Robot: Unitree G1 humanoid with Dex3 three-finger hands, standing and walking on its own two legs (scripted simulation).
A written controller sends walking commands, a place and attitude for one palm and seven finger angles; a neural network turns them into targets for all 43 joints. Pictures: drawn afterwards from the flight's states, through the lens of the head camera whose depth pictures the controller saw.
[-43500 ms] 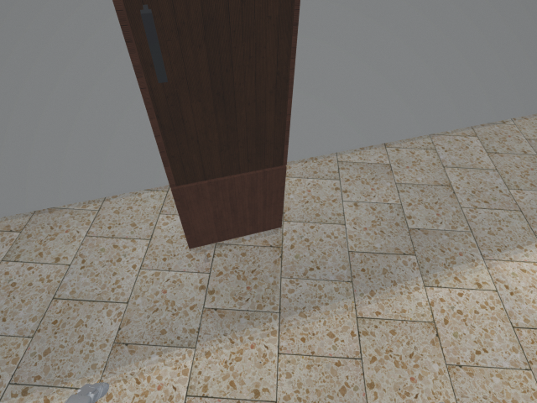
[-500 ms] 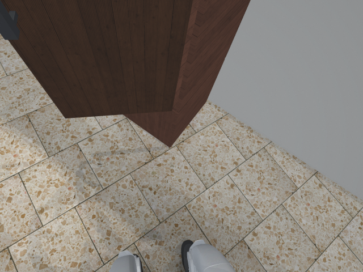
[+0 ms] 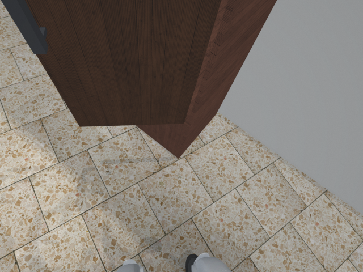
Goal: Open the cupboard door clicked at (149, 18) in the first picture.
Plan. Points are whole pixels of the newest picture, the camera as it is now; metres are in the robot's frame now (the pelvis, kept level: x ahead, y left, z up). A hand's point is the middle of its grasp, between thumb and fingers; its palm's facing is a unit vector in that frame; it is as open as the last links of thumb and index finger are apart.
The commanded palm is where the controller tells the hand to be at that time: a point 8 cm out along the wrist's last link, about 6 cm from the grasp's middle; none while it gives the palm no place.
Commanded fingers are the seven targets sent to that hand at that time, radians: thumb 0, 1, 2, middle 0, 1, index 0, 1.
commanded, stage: move the hooked fingers beside the handle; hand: left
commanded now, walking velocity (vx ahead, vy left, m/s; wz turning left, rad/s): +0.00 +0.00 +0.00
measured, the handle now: (23, 5) +0.57 +0.24 +0.17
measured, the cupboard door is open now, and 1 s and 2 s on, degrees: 44 44 44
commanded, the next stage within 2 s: slide the fingers in behind the handle in 1.66 s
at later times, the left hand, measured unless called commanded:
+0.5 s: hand out of the picture +0.48 +0.28 +0.18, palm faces +0.03 -1.00 +0.01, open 14.0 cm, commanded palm +0.48 +0.33 +0.17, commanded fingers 0.00 -0.50 0.30 -0.30 -1.20 -0.30 -1.20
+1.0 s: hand out of the picture +0.52 +0.28 +0.17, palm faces +0.02 -1.00 +0.01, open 14.0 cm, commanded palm +0.51 +0.33 +0.16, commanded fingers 0.00 -0.50 0.30 -0.30 -1.20 -0.30 -1.20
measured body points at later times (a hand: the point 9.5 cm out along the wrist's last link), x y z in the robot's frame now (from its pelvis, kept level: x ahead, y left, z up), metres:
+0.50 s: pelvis -0.01 -0.02 +0.00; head +0.10 +0.00 +0.44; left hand +0.48 +0.34 +0.18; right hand +0.01 -0.29 -0.10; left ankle -0.04 +0.10 -0.71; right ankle -0.03 -0.16 -0.71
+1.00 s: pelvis -0.03 -0.01 -0.01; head +0.12 +0.02 +0.42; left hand +0.51 +0.34 +0.17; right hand -0.11 -0.27 -0.09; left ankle -0.04 +0.10 -0.71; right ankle -0.03 -0.16 -0.71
